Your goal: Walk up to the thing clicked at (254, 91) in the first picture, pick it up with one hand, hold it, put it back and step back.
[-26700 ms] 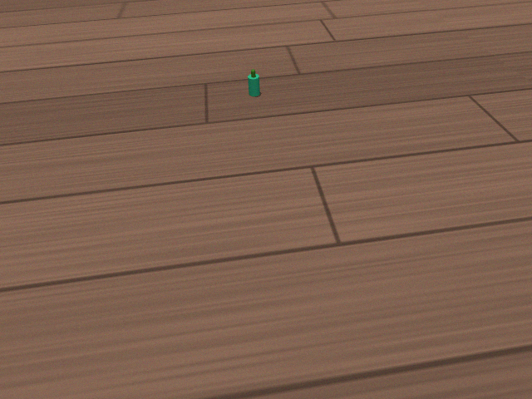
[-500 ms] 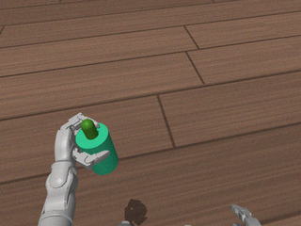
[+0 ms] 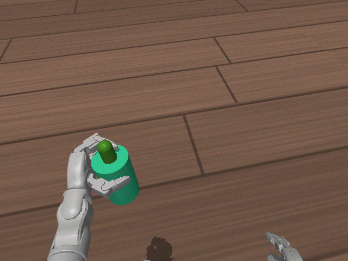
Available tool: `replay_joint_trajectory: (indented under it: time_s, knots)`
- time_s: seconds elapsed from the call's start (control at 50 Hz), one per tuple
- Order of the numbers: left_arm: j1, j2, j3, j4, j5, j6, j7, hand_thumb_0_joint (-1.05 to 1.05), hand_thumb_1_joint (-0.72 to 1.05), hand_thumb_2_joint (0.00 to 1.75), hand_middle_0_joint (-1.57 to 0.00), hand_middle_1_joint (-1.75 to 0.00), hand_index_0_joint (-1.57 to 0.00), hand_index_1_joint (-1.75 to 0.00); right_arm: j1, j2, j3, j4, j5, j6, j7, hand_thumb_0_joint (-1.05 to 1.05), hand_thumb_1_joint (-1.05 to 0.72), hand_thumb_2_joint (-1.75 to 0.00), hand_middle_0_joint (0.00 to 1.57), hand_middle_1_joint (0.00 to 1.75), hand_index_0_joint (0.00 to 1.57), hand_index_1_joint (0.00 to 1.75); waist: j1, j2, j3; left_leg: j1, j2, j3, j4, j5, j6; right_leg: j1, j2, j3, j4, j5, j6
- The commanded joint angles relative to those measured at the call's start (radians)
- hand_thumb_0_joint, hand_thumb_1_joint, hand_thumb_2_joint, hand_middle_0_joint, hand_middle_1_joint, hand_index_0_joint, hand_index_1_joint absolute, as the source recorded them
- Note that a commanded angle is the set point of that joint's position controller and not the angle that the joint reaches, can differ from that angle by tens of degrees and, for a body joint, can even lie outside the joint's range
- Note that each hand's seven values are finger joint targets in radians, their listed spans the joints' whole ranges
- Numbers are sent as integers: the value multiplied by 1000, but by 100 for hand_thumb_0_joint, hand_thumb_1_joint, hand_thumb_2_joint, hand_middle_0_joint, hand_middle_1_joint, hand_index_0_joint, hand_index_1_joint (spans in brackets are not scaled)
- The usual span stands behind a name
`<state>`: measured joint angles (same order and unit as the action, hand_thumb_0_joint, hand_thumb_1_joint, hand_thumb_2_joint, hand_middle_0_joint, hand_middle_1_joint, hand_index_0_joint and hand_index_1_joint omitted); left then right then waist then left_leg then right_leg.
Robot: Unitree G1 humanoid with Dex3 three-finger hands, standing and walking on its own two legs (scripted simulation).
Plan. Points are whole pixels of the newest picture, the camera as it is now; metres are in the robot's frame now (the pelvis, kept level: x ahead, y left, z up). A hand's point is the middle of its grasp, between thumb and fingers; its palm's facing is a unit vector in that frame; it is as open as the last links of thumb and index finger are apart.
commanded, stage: hold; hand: left
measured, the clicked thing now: (114, 169) +0.33 +0.16 +0.04
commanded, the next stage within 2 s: crouch in 2.00 s
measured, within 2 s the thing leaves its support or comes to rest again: neither
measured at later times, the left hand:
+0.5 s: hand (110, 165) +0.33 +0.16 +0.06, palm faces +0.08 -1.00 -0.01, open 9.7 cm
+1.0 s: hand (112, 160) +0.34 +0.16 +0.06, palm faces +0.07 -1.00 -0.01, open 9.7 cm
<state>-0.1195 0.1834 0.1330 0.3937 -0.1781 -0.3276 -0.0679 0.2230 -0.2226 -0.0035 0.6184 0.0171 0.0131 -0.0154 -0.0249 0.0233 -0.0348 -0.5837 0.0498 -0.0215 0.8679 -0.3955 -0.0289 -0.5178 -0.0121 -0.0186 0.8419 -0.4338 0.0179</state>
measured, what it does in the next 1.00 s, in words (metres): stands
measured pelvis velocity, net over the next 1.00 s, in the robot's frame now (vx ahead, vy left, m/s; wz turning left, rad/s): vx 0.00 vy -0.01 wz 0.00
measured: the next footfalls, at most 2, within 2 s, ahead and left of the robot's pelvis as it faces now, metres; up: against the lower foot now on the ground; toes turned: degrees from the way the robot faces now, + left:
none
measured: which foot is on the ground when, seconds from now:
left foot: down 0.00-1.00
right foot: down 0.00-1.00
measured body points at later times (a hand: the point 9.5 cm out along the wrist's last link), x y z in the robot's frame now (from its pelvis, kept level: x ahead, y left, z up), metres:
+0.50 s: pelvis +0.00 +0.00 +0.00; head +0.04 -0.01 +0.45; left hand +0.32 +0.21 +0.06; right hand +0.13 -0.25 -0.10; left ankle +0.03 +0.13 -0.70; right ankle +0.00 -0.13 -0.70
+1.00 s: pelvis +0.00 -0.01 +0.00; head +0.04 -0.01 +0.45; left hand +0.33 +0.21 +0.07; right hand +0.14 -0.25 -0.10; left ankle +0.03 +0.13 -0.70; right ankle +0.00 -0.13 -0.70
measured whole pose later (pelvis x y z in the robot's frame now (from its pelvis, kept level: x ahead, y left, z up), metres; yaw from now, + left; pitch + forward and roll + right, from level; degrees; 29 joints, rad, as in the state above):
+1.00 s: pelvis +0.00 -0.01 +0.00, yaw +0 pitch +6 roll -1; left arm -0.14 0.18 0.14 0.41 -0.17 -0.35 -0.07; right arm 0.22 -0.23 -0.01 0.64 0.02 0.00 -0.02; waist -0.02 0.02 -0.02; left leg -0.55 0.05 -0.02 0.83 -0.38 -0.04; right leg -0.49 -0.01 -0.02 0.81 -0.42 0.01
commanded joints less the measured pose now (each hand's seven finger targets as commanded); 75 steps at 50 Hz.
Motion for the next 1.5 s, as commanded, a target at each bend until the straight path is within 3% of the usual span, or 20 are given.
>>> replay_joint_trajectory:
  time_s: [0.0, 0.06, 0.14, 0.24, 0.32, 0.54, 0.7, 0.74, 0.9, 0.92, 0.98, 1.1, 1.12, 1.18, 1.2, 1.22, 1.24, 1.26, 1.38, 1.48]
  knots:
    - [-262, 118, 43, -209, -7, -77, 0, 0, 5, 120, -127, -139, -128, -140, -47, -132, -48, -123, -1, -52, -12, 0, -92, -90, 20, 30, 20, 30, -9, -7, -243, 167, -35, 25, -134, 157, 28, 55, 27, -15, -136, 226, -19]
    - [-298, 148, 68, -277, -12, -90, 3, 0, 5, 120, -127, -139, -128, -140, -39, -132, -50, -116, -3, -54, -12, 0, -92, -90, 20, 30, 20, 30, 8, -1, -294, 184, -34, 24, -130, 185, 27, 91, 26, -15, -135, 250, -19]
    - [-297, 124, 35, -247, -11, -78, -6, 0, 6, 121, -127, -139, -127, -141, -38, -131, -47, -112, -1, -56, -17, 0, -92, -90, 20, 30, 20, 30, -14, -21, -290, 203, -35, 29, -128, 214, 32, 92, 24, -10, -144, 291, -12]
    - [-233, 88, 26, -152, -11, -68, -8, 0, 5, 119, -128, -139, -128, -140, -47, -124, -44, -106, -2, -59, -16, 0, -92, -90, 20, 30, 20, 30, -11, -54, -217, 156, -36, 29, -137, 169, 35, 68, 22, -13, -157, 244, -12]
    - [-254, 129, 50, -226, -3, -82, 3, 0, 8, 120, -128, -139, -128, -140, -57, -132, -50, -120, 0, -58, -13, 0, -92, -90, 20, 30, 20, 30, 12, -6, -242, 181, -36, 26, -157, 152, 26, 80, 25, -18, -154, 212, -22]
    - [-298, 138, 62, -207, -13, -111, -12, 0, 8, 121, -128, -140, -129, -141, -35, -136, -52, -99, -4, -66, -15, 0, -92, -91, 20, 30, 20, 30, -12, -32, -279, 190, -33, 26, -132, 203, 34, 86, 23, -9, -143, 276, -12]
    - [-269, 115, 28, -210, -14, -92, -27, 0, 6, 119, -126, -138, -127, -139, -40, -135, -54, -96, 0, -62, -18, 0, -91, -90, 20, 30, 20, 30, -9, -27, -256, 202, -36, 31, -134, 239, 34, 86, 22, -8, -156, 314, -11]
    - [-220, 89, 32, -124, -20, -78, -26, 0, 7, 118, -126, -137, -127, -138, -33, -132, -49, -90, 1, -61, -18, 0, -91, -90, 20, 30, 20, 30, -17, -64, -223, 188, -33, 26, -139, 224, 37, 79, 25, -15, -159, 296, -10]
    - [-290, 154, 82, -223, -3, -97, 3, 0, 6, 120, -127, -138, -127, -140, -35, -137, -57, -99, -3, -57, -13, 0, -91, -91, 20, 30, 20, 30, 7, 1, -301, 226, -32, 27, -138, 272, 30, 107, 27, -14, -142, 322, -17]
    - [-288, 123, 49, -228, -5, -97, 0, 0, 5, 120, -126, -139, -127, -140, -34, -128, -50, -104, -3, -55, -11, 0, -91, -91, 20, 30, 20, 30, 6, -13, -290, 222, -31, 28, -135, 272, 30, 116, 25, -13, -145, 327, -15]
    - [-255, 109, 43, -144, -4, -90, -5, 0, 5, 120, -126, -139, -126, -140, -32, -133, -54, -91, -4, -54, -12, 0, -92, -91, 20, 30, 20, 30, -10, -34, -240, 188, -31, 28, -133, 251, 36, 84, 24, -12, -145, 316, -13]
    - [-303, 126, 39, -230, -12, -92, -29, 0, 8, 119, -127, -139, -128, -140, -26, -138, -60, -102, -2, -55, -10, 0, -92, -90, 20, 30, 20, 30, 2, 8, -336, 238, -32, 30, -123, 297, 36, 104, 20, -8, -145, 358, -12]
    - [-291, 123, 42, -180, -9, -88, -25, 0, 9, 119, -128, -139, -129, -140, -23, -143, -63, -93, -4, -55, -11, 0, -92, -90, 20, 30, 20, 30, -12, -20, -286, 215, -32, 26, -123, 288, 38, 92, 23, -12, -143, 351, -11]
    - [-315, 153, 73, -264, -14, -105, -13, 0, 5, 118, -128, -139, -129, -140, -34, -136, -58, -103, -1, -56, -7, 0, -92, -90, 20, 30, 20, 30, 15, 9, -303, 220, -32, 26, -138, 264, 30, 103, 24, -15, -143, 316, -18]
    - [-220, 102, 52, -135, -14, -95, -13, 0, 4, 119, -127, -139, -128, -140, -34, -135, -55, -102, -2, -56, -6, 0, -92, -91, 20, 30, 20, 30, 0, -30, -261, 207, -30, 24, -137, 253, 33, 90, 27, -19, -145, 302, -16]
    - [-259, 107, 49, -212, -20, -102, -13, 0, 4, 118, -127, -140, -128, -140, -44, -133, -54, -110, -2, -56, -6, 0, -92, -91, 20, 30, 20, 30, 5, -20, -274, 201, -30, 26, -138, 246, 33, 88, 25, -16, -147, 302, -16]
    - [-231, 93, 50, -139, -19, -97, -9, 0, 5, 119, -127, -139, -128, -140, -36, -134, -53, -103, -2, -57, -4, 0, -92, -91, 20, 30, 20, 30, -4, -50, -251, 182, -30, 23, -134, 245, 35, 91, 27, -19, -142, 304, -13]
    - [-254, 132, 77, -194, -17, -107, -10, 0, 5, 119, -127, -139, -127, -140, -38, -139, -58, -105, -1, -58, -4, 0, -92, -91, 20, 30, 20, 30, 12, -13, -278, 196, -28, 23, -138, 256, 33, 96, 27, -18, -138, 309, -18]
    - [-279, 113, 51, -157, -7, -114, -17, 0, 9, 120, -127, -140, -128, -141, -32, -131, -53, -99, -5, -53, -10, 0, -92, -91, 20, 30, 20, 30, -13, -41, -260, 187, -33, 29, -130, 214, 38, 73, 21, -7, -147, 285, -11]
    - [-274, 125, 49, -170, -9, -111, -25, 0, 7, 118, -127, -138, -127, -139, -40, -138, -58, -101, -4, -58, -9, 0, -91, -90, 20, 30, 20, 30, -5, -22, -271, 187, -34, 30, -135, 201, 35, 86, 20, -7, -152, 269, -14]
